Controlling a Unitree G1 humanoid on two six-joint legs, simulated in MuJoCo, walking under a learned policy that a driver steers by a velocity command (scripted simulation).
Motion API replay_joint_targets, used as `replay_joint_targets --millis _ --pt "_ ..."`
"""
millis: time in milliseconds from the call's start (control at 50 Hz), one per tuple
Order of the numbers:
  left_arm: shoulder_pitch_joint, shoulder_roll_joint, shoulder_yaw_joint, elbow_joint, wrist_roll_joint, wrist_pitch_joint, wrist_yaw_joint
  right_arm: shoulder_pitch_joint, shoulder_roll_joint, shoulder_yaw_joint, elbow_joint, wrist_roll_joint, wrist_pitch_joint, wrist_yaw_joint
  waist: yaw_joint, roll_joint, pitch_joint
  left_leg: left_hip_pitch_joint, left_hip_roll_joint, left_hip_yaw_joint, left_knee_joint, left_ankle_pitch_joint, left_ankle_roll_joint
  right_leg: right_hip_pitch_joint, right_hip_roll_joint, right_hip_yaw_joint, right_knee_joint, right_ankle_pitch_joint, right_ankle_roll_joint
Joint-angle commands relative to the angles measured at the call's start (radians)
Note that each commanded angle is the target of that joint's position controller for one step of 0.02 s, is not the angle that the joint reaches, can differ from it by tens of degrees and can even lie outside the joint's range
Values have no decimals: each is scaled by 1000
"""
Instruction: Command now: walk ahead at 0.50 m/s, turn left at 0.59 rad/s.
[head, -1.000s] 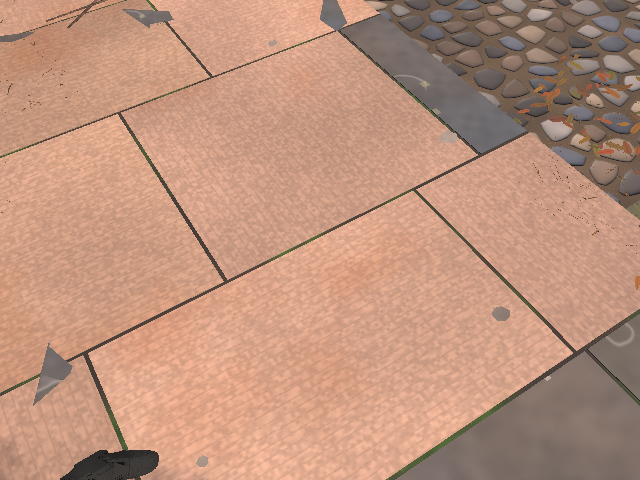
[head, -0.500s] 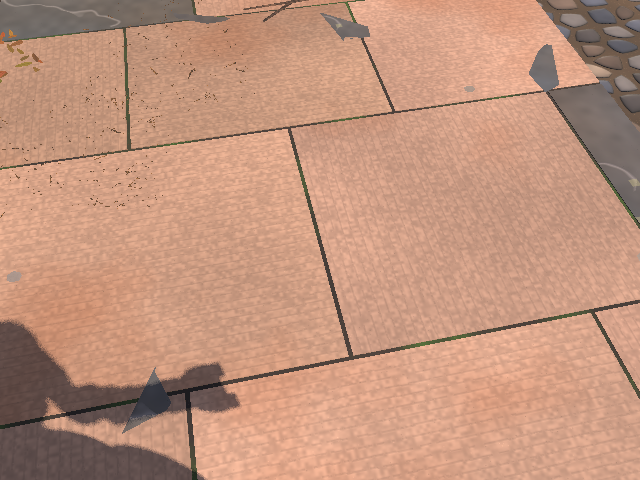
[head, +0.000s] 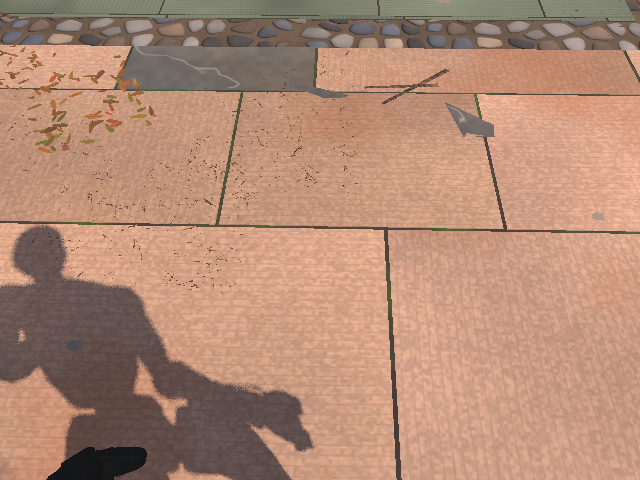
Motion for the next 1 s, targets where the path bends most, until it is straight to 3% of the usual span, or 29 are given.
replay_joint_targets --millis 20,40,100,180,280,360,400,420,440,460,480,500,520,540,560,580,600,640,700,760,820,880,920,940,960,980,1000 --pt "203 133 46 -18 -5 14 12 -52 -138 -21 -113 -5 -14 0 126 -142 -76 -557 108 45 374 72 -21 547 -392 540 -265 -327 -184" --pt "166 112 37 -12 0 20 13 -90 -126 -22 -126 -16 -13 4 107 -115 -16 -532 134 52 331 128 -23 439 -349 433 -288 -215 -170" --pt "135 92 29 9 2 14 16 -81 -76 -20 -131 -4 1 18 64 -160 16 -447 181 79 255 194 -26 312 -287 237 -352 -42 -155" --pt "159 143 45 52 3 7 20 -142 -50 -10 -153 -11 10 19 68 -112 24 -500 197 85 128 307 -51 342 -308 106 -387 125 -180" --pt "185 177 50 88 -6 25 28 -278 -25 5 -176 -10 -3 47 118 -99 54 -450 184 156 -146 513 -40 390 -285 -62 -383 197 -141" --pt "229 214 59 118 -25 44 27 -361 -27 7 -213 -4 -3 70 137 -102 93 -420 164 215 -276 454 -2 478 -320 -119 -357 259 -119" --pt "222 241 67 120 -35 56 29 -339 -55 -7 -222 -10 0 76 103 -124 68 -335 117 264 -311 353 37 519 -327 -160 -263 537 -101" --pt "219 259 72 120 -40 62 33 -286 -79 -21 -214 -14 4 75 65 -143 27 -247 77 295 -318 301 61 529 -323 -182 -166 723 -90" --pt "206 264 73 117 -45 70 37 -156 -115 -44 -182 -13 8 71 -14 -134 -42 -76 30 318 -373 323 94 501 -301 -213 9 831 -71" --pt "214 236 61 111 -39 69 42 23 -176 -78 -134 -10 14 55 -99 -95 -132 213 17 276 -411 383 134 341 -264 -230 253 731 -35" --pt "254 112 22 72 13 59 36 88 -276 -96 -116 -2 19 34 -58 150 -198 525 259 -123 -422 400 235 -39 -157 -224 609 -48 17" --pt "258 97 1 22 1 21 24 72 -302 -86 -159 -7 -2 44 -25 231 -386 689 430 -661 -607 184 410 -286 -3 9 845 -468 39" --pt "137 189 25 2 -40 -2 12 67 -214 -62 -149 -14 -16 51 -78 92 -310 649 401 -562 -656 158 345 -394 -63 94 870 -376 26" --pt "99 182 19 -13 -48 -15 9 30 -180 -50 -139 -14 -24 50 -54 72 -182 511 364 -416 -657 215 307 -406 -99 75 802 -288 8" --pt "100 169 17 2 -25 -18 18 -42 -156 -41 -146 -13 -27 48 -3 -18 -112 355 318 -311 -659 310 271 -341 -140 76 716 -220 11" --pt "113 180 25 8 -5 -11 22 -96 -129 -31 -158 -20 -28 45 36 -7 -73 238 285 -239 -672 421 256 -270 -163 78 641 -181 19" --pt "129 182 28 12 -1 2 19 -124 -120 -25 -167 -29 -28 41 62 14 -59 163 264 -207 -695 474 253 -215 -171 79 613 -156 27" --pt "136 155 23 14 8 22 20 -127 -126 -26 -157 -27 -34 31 77 14 -49 83 247 -159 -715 571 265 -181 -162 58 544 -127 56" --pt "37 117 7 -13 13 31 21 -86 -150 -32 -129 -21 -33 11 50 11 -12 23 205 -89 -720 584 243 -186 -133 45 353 29 88" --pt "-71 89 -7 -33 4 25 9 -49 -152 -32 -105 -14 -26 2 5 39 5 -2 167 -52 -707 474 197 -110 -86 37 117 212 89" --pt "-126 104 -7 -47 -11 14 -8 9 -147 -29 -67 -10 -27 3 -29 52 16 42 205 -90 -681 405 185 -65 -73 44 23 273 71" --pt "-119 139 8 -56 -5 5 -17 26 -138 -26 -43 -14 -19 2 -18 76 34 144 245 -150 -597 470 162 -60 -66 50 -41 170 25" --pt "-23 154 22 -32 13 -5 -13 2 -123 -22 -42 -18 -7 -2 38 88 -6 186 203 -134 -462 707 116 68 -35 6 -115 181 -19" --pt "61 187 31 -22 31 -13 -10 -5 -94 -11 -57 -26 -7 -4 75 61 -97 147 142 -93 -312 744 72 243 -98 42 -92 391 -59" --pt "181 252 44 -14 54 -15 -7 66 -53 7 -73 -37 -13 -7 87 -104 -263 -78 51 -32 -21 461 4 589 -295 251 -12 685 -174" --pt "259 248 51 31 31 6 -17 207 -44 14 -37 -22 -19 -5 73 -353 -392 -288 -48 14 270 -168 -62 775 -471 579 -74 690 -333" --pt "256 188 35 23 -8 19 -20 171 -130 -4 -22 -12 -13 -5 94 -223 -335 -360 -5 -39 368 -157 -72 715 -451 602 -123 484 -307"
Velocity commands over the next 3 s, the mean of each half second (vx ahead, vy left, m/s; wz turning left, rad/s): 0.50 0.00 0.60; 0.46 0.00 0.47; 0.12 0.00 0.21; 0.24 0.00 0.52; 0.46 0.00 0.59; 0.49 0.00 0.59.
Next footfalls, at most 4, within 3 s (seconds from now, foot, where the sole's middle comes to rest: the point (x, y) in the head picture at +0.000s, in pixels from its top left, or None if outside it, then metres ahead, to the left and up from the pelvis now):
0.46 left None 0.36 0.19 -0.76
0.94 right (270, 386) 0.70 0.12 -0.76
1.30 left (167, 446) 0.58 0.33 -0.76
1.86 left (149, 456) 0.56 0.37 -0.76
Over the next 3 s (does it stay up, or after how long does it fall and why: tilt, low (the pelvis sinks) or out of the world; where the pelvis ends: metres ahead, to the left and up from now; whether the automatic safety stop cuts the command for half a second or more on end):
stays up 0.78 0.79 0.01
